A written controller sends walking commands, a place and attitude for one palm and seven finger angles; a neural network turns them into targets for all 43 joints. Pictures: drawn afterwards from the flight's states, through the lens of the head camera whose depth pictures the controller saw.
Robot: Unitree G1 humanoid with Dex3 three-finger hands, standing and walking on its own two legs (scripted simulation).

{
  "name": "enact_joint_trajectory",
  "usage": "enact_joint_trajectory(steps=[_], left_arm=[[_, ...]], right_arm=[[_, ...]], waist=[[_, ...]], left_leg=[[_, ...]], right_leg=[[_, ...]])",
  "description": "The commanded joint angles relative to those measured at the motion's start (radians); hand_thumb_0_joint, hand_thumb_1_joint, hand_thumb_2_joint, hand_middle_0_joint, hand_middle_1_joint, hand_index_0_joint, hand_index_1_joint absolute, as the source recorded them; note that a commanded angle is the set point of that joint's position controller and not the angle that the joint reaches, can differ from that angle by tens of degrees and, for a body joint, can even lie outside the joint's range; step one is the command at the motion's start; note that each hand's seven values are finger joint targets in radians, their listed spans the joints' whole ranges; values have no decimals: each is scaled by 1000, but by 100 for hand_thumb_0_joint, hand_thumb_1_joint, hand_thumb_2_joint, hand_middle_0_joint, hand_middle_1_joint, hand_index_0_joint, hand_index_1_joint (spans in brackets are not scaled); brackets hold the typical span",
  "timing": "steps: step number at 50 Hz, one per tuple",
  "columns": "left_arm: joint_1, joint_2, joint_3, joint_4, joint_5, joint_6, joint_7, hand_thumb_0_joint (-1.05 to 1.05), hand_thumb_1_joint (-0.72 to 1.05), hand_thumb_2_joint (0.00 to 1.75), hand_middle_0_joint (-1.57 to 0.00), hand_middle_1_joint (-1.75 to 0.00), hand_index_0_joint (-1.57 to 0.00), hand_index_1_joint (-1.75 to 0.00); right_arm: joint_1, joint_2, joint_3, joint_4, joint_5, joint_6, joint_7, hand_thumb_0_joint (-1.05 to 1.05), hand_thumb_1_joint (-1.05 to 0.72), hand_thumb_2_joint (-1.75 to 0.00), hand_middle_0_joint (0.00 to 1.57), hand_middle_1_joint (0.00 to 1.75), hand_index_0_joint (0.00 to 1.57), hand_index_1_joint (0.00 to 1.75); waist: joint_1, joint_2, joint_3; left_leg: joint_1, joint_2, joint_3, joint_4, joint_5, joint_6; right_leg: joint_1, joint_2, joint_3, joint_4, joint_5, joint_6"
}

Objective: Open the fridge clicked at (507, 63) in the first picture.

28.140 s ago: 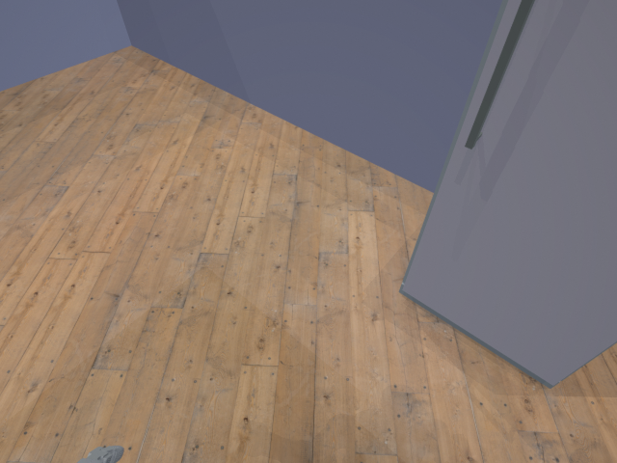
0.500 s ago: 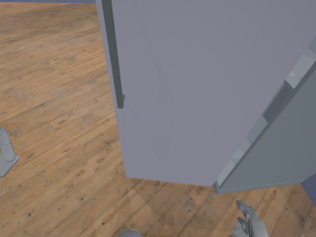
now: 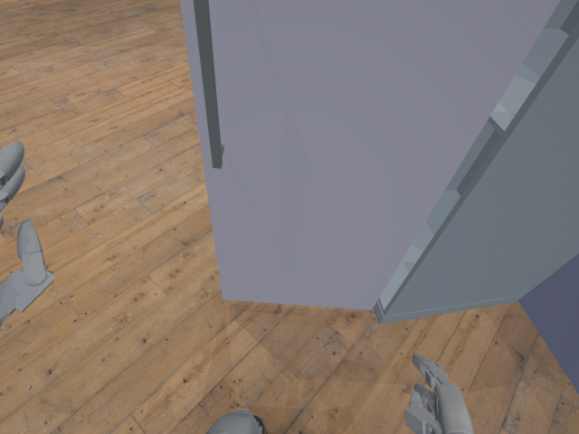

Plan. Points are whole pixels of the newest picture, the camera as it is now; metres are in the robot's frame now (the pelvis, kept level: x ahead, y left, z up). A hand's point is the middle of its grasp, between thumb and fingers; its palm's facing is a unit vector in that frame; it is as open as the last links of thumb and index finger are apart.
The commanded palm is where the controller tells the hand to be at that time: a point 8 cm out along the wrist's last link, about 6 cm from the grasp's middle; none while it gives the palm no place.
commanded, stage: step back with the hand held close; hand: left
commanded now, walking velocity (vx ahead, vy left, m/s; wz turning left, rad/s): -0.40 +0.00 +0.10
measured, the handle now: (208, 46) +0.58 +0.22 +0.23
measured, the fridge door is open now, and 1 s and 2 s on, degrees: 77 77 77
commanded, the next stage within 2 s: stop stepping back and stand still in 0.06 s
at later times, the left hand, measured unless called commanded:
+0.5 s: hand out of the picture +0.09 +0.31 +0.17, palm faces +0.58 -0.76 -0.31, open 7.4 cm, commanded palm +0.03 +0.33 +0.19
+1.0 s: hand out of the picture +0.10 +0.31 +0.17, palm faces +0.53 -0.75 -0.40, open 7.5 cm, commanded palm +0.03 +0.34 +0.19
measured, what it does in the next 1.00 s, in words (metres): steps on the spot: right foot, then left foot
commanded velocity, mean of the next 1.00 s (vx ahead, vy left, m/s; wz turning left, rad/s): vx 0.05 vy -0.03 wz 0.02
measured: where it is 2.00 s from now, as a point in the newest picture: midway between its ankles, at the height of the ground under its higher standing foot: outside the picture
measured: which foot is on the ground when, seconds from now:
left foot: down 0.00-0.30, up 0.32-0.48, down 0.50-1.00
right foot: down 0.00-0.06, up 0.08-0.28, down 0.30-1.00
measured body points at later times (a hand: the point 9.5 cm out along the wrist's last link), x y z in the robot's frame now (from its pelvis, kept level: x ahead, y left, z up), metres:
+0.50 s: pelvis -0.09 +0.02 +0.00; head -0.13 +0.04 +0.45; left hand +0.05 +0.35 +0.18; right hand +0.04 -0.24 -0.08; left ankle -0.09 +0.14 -0.73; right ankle -0.11 -0.10 -0.73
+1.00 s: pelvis -0.09 +0.03 +0.00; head -0.09 +0.04 +0.45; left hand +0.06 +0.35 +0.19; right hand +0.08 -0.20 -0.08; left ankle -0.06 +0.15 -0.73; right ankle -0.12 -0.07 -0.73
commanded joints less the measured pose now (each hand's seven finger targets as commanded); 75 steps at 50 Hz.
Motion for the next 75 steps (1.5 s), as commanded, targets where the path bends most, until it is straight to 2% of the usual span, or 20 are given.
enact_joint_trajectory(steps=[1,3,5,12,13,15,16,23,28,34,37,41,43,47,55,63,64,65,72,75], left_arm=[[-63,202,140,-139,-11,2,9,0,90,90,-20,-30,-20,-30],[-67,211,143,-198,-25,-19,-1,0,90,90,-20,-30,-20,-30],[45,214,184,-248,-38,-30,-1,0,90,90,-20,-30,-20,-30],[252,187,217,-261,-43,23,35,0,90,90,-20,-30,-20,-30],[241,232,247,-289,-35,31,39,0,90,90,-20,-30,-20,-30],[151,260,252,-305,-41,27,46,0,90,90,-20,-30,-20,-30],[64,241,237,-253,-34,40,55,0,90,90,-20,-30,-20,-30],[-208,108,23,-81,34,44,67,0,90,90,-20,-30,-20,-30],[-161,213,148,-267,23,-3,53,0,90,90,-20,-30,-20,-30],[111,130,140,-134,6,30,47,0,90,90,-20,-30,-20,-30],[3,156,148,-72,-5,39,49,0,90,90,-20,-30,-20,-30],[-62,131,107,-63,4,17,56,0,90,90,-20,-30,-20,-30],[-123,136,90,-107,5,9,59,0,90,90,-20,-30,-20,-30],[-63,141,111,-135,11,-5,55,0,90,90,-20,-30,-20,-30],[89,136,144,-154,-5,-8,55,0,90,90,-20,-30,-20,-30],[75,156,145,-89,-20,23,51,0,90,90,-20,-30,-20,-30],[67,145,127,-91,-18,24,51,0,90,90,-20,-30,-20,-30],[-23,8,-297,620,66,180,-84,0,90,90,-20,-30,-20,-30],[-240,10,-331,1002,69,261,-117,0,90,90,-20,-30,-20,-30],[-302,-23,-363,1176,65,277,-105,0,90,90,-20,-30,-20,-30]], right_arm=[[-71,-155,-39,-178,26,-25,-39,0,-90,-90,20,30,20,30],[-74,-185,-55,-191,32,-38,-23,0,-90,-90,20,30,20,30],[-53,-182,-73,-193,-2,-68,1,0,-90,-90,20,30,20,30],[-26,-182,-78,-228,7,-43,2,0,-90,-90,20,30,20,30],[-7,-178,-83,-226,11,-38,-3,0,-90,-90,20,30,20,30],[6,-177,-82,-199,8,-22,-14,0,-90,-90,20,30,20,30],[25,-182,-77,-178,2,-24,-17,0,-90,-90,20,30,20,30],[-6,-192,-68,-126,19,-75,-57,0,-90,-90,20,30,20,30],[-2,-168,-58,-146,-3,-110,-27,0,-90,-90,20,30,20,30],[14,-164,-54,-182,8,-66,-1,0,-90,-90,20,30,20,30],[35,-159,-68,-174,16,-41,0,0,-90,-90,20,30,20,30],[16,-147,-41,-155,20,-47,-1,0,-90,-90,20,30,20,30],[-8,-151,-41,-150,14,-55,-17,0,-90,-90,20,30,20,30],[-13,-179,-57,-170,24,-72,-20,0,-90,-90,20,30,20,30],[17,-172,-67,-195,28,-74,-5,0,-90,-90,20,30,20,30],[-9,-171,-60,-207,30,-35,-21,0,-90,-90,20,30,20,30],[-7,-169,-57,-208,29,-33,-22,0,-90,-90,20,30,20,30],[-100,-358,-97,-2,41,-58,72,0,-90,-90,20,30,20,30],[-23,-285,-60,54,1,103,61,0,-90,-90,20,30,20,30],[10,-235,-44,133,-10,133,57,0,-90,-90,20,30,20,30]], waist=[[-79,17,-58],[-51,261,-161],[-27,267,-280],[-35,292,-158],[-44,162,-178],[-61,-164,-96],[-75,-168,-66],[-90,26,59],[-87,339,26],[-69,159,-57],[-64,-204,-37],[-78,-82,-9],[-85,-24,-25],[-63,186,-7],[-67,92,-195],[-72,13,-137],[-73,26,-120],[-104,54,-67],[-85,-219,-9],[-104,-86,2]], left_leg=[[370,-8,-20,-122,344,3],[510,187,-249,-313,808,82],[386,295,-407,-421,282,117],[3,94,-131,-475,-391,19],[105,12,-67,-312,-325,-6],[248,-58,-46,312,-143,-19],[133,-31,-103,472,-146,-21],[323,9,-16,-146,-175,45],[207,266,-512,-504,-439,165],[45,112,-133,-264,-397,65],[-73,-14,-12,302,-236,15],[108,41,-29,139,-191,25],[312,6,25,-88,-16,27],[320,163,-233,-245,75,99],[356,79,-58,-115,354,33],[349,51,-27,-108,264,21],[345,50,-34,-117,249,21],[287,97,-69,10,356,30],[225,37,-110,-20,31,52],[310,29,-76,-41,65,36]], right_leg=[[-262,-151,-27,91,695,-37],[-264,36,-19,354,41,-5],[-192,55,55,542,-238,-23],[139,66,-124,44,-107,-71],[68,4,-73,-121,-93,-77],[-384,-382,298,-335,-212,-217],[-421,-440,311,-315,-278,-256],[-331,-224,69,-75,-142,-112],[-297,-18,-29,441,-110,-21],[67,-11,-80,4,-32,-67],[-13,-347,441,-209,-138,-250],[-105,-300,181,-59,333,-215],[-182,-221,69,1,273,-133],[-209,-46,-20,108,117,-22],[-5,-103,25,36,519,-45],[-67,-136,43,-28,546,-41],[-77,-135,41,-34,502,-43],[-175,-215,-36,112,593,-68],[-267,-223,59,-35,100,-124],[-284,-227,44,-43,118,-132]])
